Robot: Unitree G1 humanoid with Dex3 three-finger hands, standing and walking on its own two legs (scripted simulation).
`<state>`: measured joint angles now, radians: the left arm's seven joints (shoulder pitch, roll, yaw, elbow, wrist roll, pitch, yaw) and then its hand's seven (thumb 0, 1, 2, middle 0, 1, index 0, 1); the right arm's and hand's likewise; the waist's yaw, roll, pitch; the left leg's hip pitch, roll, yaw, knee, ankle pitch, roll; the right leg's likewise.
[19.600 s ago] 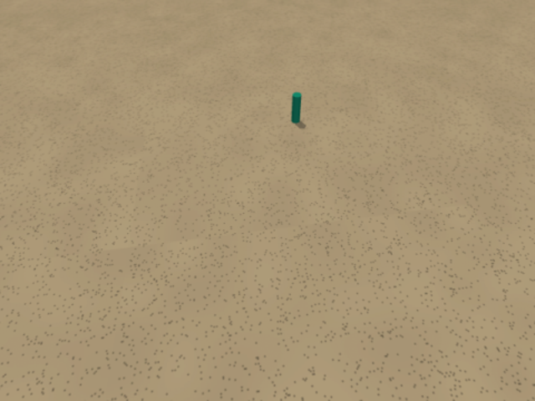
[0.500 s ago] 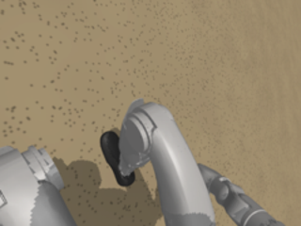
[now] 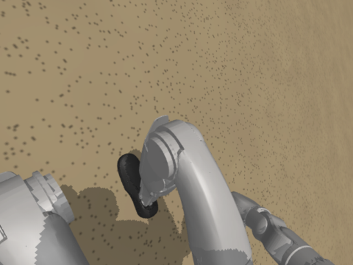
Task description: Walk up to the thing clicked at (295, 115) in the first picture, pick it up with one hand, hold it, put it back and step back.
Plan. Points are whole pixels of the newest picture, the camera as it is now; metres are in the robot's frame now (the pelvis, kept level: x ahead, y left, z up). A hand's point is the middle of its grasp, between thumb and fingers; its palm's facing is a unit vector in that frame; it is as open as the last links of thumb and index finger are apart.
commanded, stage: close in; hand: left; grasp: from the side
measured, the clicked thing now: out of the picture +0.51 +0.30 -0.22
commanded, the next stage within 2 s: settle in 1.38 s
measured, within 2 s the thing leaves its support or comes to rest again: leaves its support in 1.86 s
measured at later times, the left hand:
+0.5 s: hand out of the picture +0.50 +0.30 -0.19, palm faces +0.41 -0.91 -0.05, open 16.4 cm
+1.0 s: hand out of the picture +0.50 +0.30 -0.18, palm faces +0.41 -0.91 -0.05, open 15.2 cm
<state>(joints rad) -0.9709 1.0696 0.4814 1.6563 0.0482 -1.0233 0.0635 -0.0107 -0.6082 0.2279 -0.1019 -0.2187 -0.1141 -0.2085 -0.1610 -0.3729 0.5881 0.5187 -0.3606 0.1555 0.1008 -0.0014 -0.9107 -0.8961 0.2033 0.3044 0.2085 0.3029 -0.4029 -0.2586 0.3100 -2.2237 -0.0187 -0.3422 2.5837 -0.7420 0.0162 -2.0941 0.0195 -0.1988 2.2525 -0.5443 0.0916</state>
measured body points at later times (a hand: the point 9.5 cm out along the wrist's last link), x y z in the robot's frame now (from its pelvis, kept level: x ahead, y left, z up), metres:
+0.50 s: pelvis +0.00 +0.00 +0.00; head +0.27 +0.18 +0.30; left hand +0.47 +0.35 -0.18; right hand +0.13 -0.26 -0.03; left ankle +0.07 +0.11 -0.28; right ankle +0.16 -0.14 -0.28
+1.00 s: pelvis +0.00 +0.00 +0.00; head +0.27 +0.18 +0.30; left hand +0.47 +0.35 -0.18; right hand +0.13 -0.26 -0.03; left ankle +0.07 +0.11 -0.28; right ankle +0.16 -0.14 -0.28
